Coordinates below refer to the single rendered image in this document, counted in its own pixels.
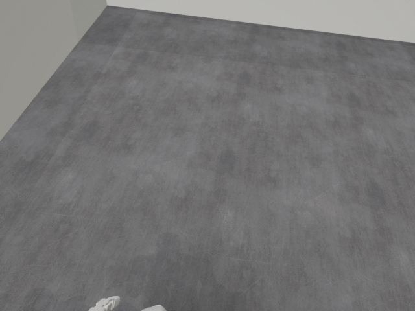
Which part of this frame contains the robot left hand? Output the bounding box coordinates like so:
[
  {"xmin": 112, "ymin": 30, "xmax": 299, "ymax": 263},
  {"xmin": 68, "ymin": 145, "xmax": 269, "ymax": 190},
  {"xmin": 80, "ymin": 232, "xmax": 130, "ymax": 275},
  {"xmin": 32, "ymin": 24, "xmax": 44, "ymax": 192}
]
[{"xmin": 89, "ymin": 296, "xmax": 120, "ymax": 311}]

